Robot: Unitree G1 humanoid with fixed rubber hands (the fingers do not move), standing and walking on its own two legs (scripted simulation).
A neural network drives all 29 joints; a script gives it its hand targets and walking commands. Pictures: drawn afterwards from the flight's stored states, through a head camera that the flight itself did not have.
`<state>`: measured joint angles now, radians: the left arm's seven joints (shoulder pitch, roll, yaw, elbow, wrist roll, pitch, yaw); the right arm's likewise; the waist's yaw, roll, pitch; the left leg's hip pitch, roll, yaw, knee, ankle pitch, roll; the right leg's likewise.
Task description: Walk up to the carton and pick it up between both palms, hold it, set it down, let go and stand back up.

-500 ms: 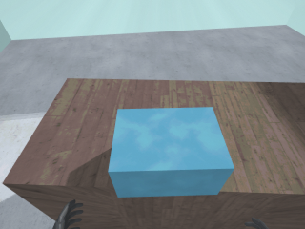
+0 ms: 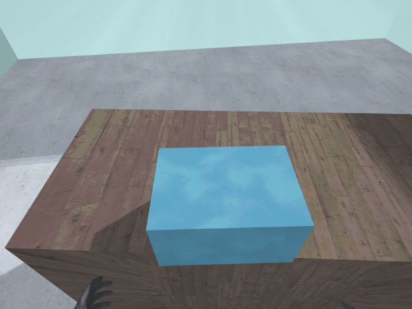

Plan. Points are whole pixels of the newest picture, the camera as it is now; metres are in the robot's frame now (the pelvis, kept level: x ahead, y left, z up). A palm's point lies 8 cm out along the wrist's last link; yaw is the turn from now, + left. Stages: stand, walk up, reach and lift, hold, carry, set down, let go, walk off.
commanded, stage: stand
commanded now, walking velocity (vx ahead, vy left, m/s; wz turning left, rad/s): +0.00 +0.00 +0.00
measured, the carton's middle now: (224, 203) +0.37 +0.00 -0.02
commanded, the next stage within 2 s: none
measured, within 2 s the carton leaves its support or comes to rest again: neither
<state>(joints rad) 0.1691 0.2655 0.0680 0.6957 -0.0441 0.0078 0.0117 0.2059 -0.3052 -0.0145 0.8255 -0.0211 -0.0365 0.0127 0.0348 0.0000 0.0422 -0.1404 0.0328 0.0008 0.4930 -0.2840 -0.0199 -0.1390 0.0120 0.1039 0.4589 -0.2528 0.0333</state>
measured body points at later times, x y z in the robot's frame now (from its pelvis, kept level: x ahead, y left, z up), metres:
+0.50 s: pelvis -0.02 +0.00 +0.00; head -0.03 +0.00 +0.45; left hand +0.12 +0.27 -0.10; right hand +0.10 -0.28 -0.11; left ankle -0.01 +0.13 -0.74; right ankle +0.00 -0.15 -0.74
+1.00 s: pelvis -0.02 -0.01 +0.00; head -0.03 -0.01 +0.45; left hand +0.11 +0.27 -0.10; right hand +0.09 -0.28 -0.12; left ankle -0.01 +0.13 -0.74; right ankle +0.00 -0.15 -0.74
